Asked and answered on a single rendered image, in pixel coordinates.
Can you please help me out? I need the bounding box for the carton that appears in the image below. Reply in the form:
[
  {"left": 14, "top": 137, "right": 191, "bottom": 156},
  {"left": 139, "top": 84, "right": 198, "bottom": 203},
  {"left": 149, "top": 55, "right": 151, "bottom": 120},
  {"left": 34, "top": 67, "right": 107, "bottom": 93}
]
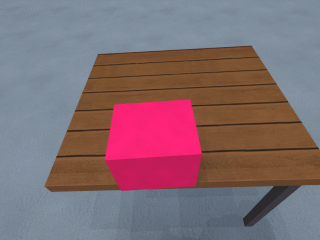
[{"left": 105, "top": 99, "right": 202, "bottom": 191}]

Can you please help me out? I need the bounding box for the table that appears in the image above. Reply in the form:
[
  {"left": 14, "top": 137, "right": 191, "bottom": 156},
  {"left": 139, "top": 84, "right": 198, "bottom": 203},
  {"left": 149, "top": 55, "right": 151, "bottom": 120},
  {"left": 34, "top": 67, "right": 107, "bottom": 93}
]
[{"left": 45, "top": 45, "right": 320, "bottom": 227}]

